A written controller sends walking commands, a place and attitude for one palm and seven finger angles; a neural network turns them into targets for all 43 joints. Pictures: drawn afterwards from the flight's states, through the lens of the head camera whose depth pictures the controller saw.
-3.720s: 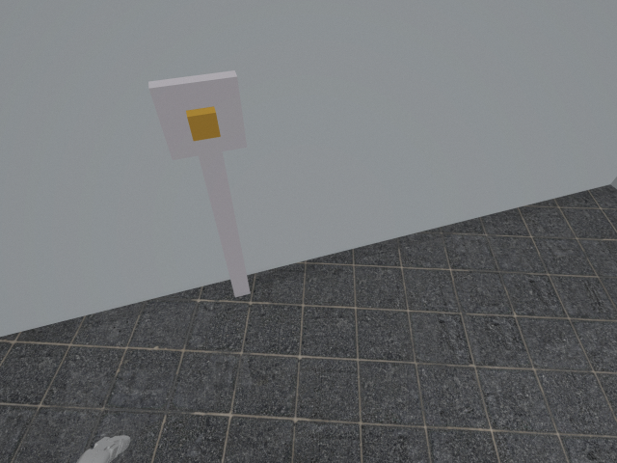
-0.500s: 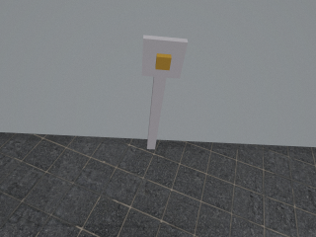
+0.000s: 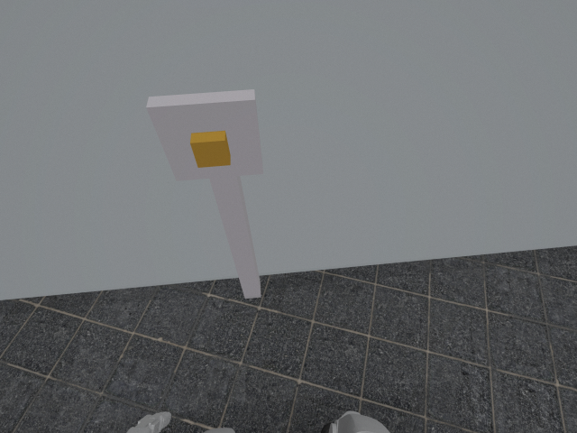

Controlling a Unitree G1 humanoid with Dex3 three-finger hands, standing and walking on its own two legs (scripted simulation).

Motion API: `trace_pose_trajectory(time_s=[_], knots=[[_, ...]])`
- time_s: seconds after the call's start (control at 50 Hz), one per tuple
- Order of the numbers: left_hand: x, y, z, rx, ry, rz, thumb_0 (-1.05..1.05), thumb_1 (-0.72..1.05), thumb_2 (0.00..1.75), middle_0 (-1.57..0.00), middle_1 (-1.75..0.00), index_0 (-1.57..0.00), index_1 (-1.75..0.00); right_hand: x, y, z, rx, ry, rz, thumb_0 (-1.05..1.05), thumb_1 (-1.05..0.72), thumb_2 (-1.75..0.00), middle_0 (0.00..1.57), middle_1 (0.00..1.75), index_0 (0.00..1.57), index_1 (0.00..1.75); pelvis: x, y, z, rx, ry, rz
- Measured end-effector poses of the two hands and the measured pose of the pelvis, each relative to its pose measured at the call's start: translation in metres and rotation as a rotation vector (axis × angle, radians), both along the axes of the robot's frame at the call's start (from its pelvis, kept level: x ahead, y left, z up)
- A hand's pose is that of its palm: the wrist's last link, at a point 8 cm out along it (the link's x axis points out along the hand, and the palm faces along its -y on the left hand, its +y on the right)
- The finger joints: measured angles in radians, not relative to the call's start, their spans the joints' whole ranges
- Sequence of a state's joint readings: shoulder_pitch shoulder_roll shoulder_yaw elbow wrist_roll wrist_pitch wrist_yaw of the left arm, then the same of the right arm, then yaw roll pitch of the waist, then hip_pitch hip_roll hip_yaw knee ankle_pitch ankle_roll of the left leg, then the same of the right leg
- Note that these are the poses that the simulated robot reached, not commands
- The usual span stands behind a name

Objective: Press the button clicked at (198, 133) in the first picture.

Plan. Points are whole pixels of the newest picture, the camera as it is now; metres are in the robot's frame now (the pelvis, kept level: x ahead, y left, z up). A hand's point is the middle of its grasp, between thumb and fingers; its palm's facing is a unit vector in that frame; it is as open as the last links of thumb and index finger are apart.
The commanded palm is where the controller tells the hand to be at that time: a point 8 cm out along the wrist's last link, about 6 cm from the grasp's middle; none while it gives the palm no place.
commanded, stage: take the last steps up to it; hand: left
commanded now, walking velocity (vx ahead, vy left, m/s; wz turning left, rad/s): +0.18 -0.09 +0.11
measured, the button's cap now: (211, 148) +0.58 +0.15 +0.03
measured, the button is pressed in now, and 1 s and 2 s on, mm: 0 0 0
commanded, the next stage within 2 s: come to a stop and stand still in 0.04 s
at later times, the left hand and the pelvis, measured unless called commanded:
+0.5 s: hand out of the picture +0.09 +0.15 -0.16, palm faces +0.10 -0.98 -0.19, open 7.4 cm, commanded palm none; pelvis +0.09 -0.02 +0.02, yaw +1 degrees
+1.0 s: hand out of the picture +0.06 +0.10 -0.16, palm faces +0.09 -0.98 -0.19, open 7.3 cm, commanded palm none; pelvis +0.02 -0.08 +0.02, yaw +3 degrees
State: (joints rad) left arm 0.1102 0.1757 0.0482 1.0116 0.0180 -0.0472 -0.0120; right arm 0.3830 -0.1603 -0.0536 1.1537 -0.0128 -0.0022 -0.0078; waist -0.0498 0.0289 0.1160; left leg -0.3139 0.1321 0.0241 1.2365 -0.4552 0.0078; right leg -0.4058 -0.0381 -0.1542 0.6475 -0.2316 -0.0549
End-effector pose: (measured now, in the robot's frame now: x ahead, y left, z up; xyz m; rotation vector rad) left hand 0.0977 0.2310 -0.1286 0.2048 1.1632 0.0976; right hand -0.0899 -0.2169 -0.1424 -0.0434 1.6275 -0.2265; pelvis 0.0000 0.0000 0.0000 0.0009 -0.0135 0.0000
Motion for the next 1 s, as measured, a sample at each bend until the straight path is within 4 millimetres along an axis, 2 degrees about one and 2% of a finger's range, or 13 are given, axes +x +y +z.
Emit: trace_pose_trajectory(time_s=[0.04,0.12,0.22,0.3,0.34,0.4,0.48,0.56,0.68,0.8,0.86,0.9,1.0], knots=[[-0.002,-0.009,0.003,-0.005,0.027,0.035,0.0,0.92,0.9,-0.2,-0.3,-0.2,-0.3,0.045,-0.014,0.004,-0.022,-0.082,0.033,0.01,-0.91,-0.9,0.2,0.3,0.2,0.3,0.014,-0.006,0.007,-0.008,0.001,0.01],[-0.001,-0.012,0.007,0.005,0.057,0.076,-0.01,0.95,0.9,-0.21,-0.3,-0.2,-0.3,0.133,-0.033,0.014,-0.055,-0.241,0.098,0.01,-0.91,-0.9,0.2,0.3,0.2,0.3,0.042,-0.015,0.015,-0.024,0.007,0.03],[-0.005,-0.024,-0.002,-0.035,0.116,0.121,0.0,0.93,0.9,-0.2,-0.3,-0.2,-0.3,0.225,-0.032,0.025,-0.07,-0.383,0.172,0.0,-0.91,-0.9,0.2,0.3,0.2,0.3,0.074,-0.018,0.016,-0.043,0.003,0.036],[-0.01,-0.035,-0.017,-0.082,0.18,0.159,0.0,0.92,0.9,-0.2,-0.3,-0.2,-0.3,0.276,-0.016,0.026,-0.066,-0.452,0.212,0.0,-0.91,-0.9,0.2,0.3,0.2,0.3,0.096,-0.014,0.01,-0.05,-0.015,0.031],[-0.011,-0.04,-0.019,-0.094,0.206,0.177,0.0,0.92,0.9,-0.2,-0.3,-0.2,-0.3,0.29,-0.005,0.029,-0.052,-0.466,0.227,0.0,-0.91,-0.9,0.2,0.3,0.2,0.3,0.102,-0.013,0.012,-0.025,-0.02,0.027],[-0.013,-0.043,-0.015,-0.095,0.231,0.185,0.01,0.91,0.9,-0.2,-0.3,-0.2,-0.3,0.302,0.004,0.029,-0.03,-0.477,0.235,0.0,-0.91,-0.9,0.2,0.3,0.2,0.3,0.103,-0.013,0.013,-0.005,-0.017,0.017],[-0.016,-0.038,-0.004,-0.049,0.248,0.186,0.01,0.91,0.9,-0.21,-0.3,-0.2,-0.3,0.3,0.003,0.022,-0.002,-0.468,0.222,0.0,-0.91,-0.9,0.2,0.3,0.21,0.3,0.092,-0.018,0.015,-0.003,-0.007,0.015],[-0.02,-0.032,0.004,0.02,0.229,0.179,0.01,0.91,0.9,-0.21,-0.3,-0.2,-0.3,0.288,-0.018,0.015,0.005,-0.463,0.202,-0.01,-0.91,-0.9,0.21,0.3,0.21,0.3,0.079,-0.032,0.013,0.004,-0.004,0.008],[-0.031,-0.044,0.009,0.096,0.163,0.16,0.01,0.91,0.9,-0.2,-0.3,-0.2,-0.3,0.249,-0.069,-0.002,0.003,-0.423,0.154,0.0,-0.91,-0.9,0.21,0.3,0.21,0.3,0.061,-0.064,0.003,0.024,-0.023,0.013],[-0.038,-0.073,0.016,0.054,0.148,0.135,0.01,0.91,0.9,-0.2,-0.3,-0.2,-0.3,0.199,-0.105,0.009,-0.036,-0.335,0.124,0.0,-0.91,-0.9,0.2,0.3,0.2,0.3,0.049,-0.079,0.015,0.029,-0.015,0.02],[-0.036,-0.085,0.012,0.02,0.133,0.12,0.01,0.91,0.9,-0.2,-0.3,-0.2,-0.3,0.173,-0.113,0.013,-0.057,-0.29,0.122,0.01,-0.91,-0.9,0.2,0.3,0.2,0.3,0.042,-0.083,0.017,0.02,-0.001,0.029],[-0.037,-0.085,0.008,0.014,0.127,0.125,0.01,0.92,0.9,-0.21,-0.3,-0.2,-0.3,0.156,-0.114,0.015,-0.068,-0.255,0.13,0.01,-0.91,-0.9,0.2,0.3,0.2,0.3,0.038,-0.085,0.016,0.008,0.009,0.035],[-0.048,-0.085,0.0,-0.023,0.127,0.149,0.01,0.93,0.9,-0.21,-0.3,-0.2,-0.3,0.12,-0.102,0.019,-0.068,-0.184,0.163,0.01,-0.91,-0.9,0.2,0.3,0.2,0.3,0.024,-0.084,0.017,-0.002,0.008,0.048]])
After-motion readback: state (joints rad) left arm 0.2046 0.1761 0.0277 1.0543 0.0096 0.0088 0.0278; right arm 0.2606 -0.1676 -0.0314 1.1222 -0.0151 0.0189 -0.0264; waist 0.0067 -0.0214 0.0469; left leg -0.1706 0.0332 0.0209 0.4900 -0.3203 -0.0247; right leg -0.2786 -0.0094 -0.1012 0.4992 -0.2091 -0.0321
